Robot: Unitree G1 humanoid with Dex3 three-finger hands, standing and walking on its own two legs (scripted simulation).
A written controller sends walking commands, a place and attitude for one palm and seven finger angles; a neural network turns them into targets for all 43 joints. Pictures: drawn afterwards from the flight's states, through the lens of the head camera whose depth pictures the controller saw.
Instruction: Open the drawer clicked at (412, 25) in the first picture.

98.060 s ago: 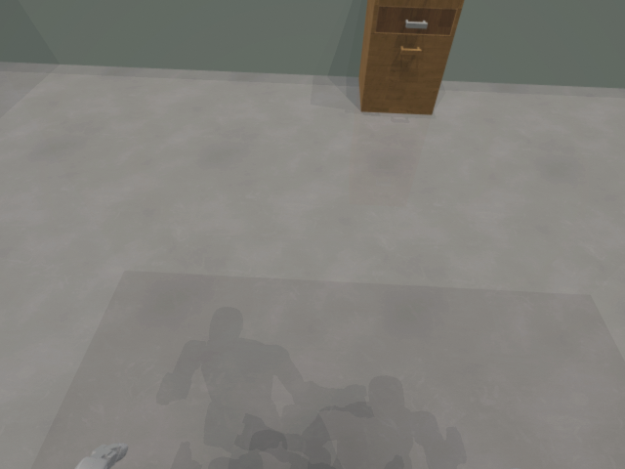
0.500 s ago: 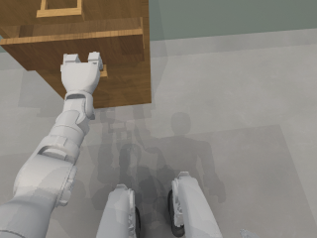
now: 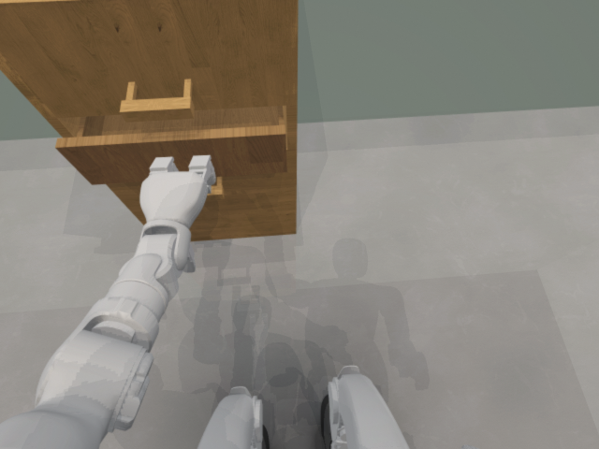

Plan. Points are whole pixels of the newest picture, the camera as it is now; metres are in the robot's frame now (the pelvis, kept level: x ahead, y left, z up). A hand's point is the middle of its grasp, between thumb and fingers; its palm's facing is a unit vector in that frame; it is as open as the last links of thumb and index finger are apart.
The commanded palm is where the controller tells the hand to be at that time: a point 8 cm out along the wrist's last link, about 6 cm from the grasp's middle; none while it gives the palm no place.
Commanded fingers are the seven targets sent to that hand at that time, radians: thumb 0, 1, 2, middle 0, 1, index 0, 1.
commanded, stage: re-aim the fingers above the handle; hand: left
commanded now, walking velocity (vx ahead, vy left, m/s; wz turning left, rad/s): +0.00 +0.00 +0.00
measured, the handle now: (181, 176) +0.57 +0.19 -0.13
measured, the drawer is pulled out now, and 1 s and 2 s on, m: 0.06 0.06 0.06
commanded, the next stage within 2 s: none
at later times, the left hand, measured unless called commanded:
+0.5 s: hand (194, 212) +0.46 +0.14 -0.06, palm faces -0.10 -0.02 -0.99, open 13.8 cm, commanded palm +0.44 +0.15 -0.02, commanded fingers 0.00 -0.50 0.30 -0.30 -1.20 -0.30 -1.20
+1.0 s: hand (197, 202) +0.47 +0.13 -0.05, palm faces -0.01 -0.05 -1.00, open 13.8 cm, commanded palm +0.44 +0.16 -0.02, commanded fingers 0.00 -0.50 0.30 -0.30 -1.20 -0.30 -1.20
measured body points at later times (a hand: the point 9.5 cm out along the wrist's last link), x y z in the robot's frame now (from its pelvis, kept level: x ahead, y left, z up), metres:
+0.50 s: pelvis -0.01 +0.00 +0.00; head +0.14 -0.01 +0.43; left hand +0.46 +0.14 +0.00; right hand +0.04 -0.25 -0.15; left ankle -0.01 +0.11 -0.63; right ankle +0.04 -0.10 -0.63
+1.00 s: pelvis -0.01 +0.00 -0.01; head +0.13 -0.01 +0.42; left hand +0.46 +0.13 +0.01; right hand +0.03 -0.26 -0.15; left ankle -0.01 +0.11 -0.63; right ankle +0.04 -0.10 -0.63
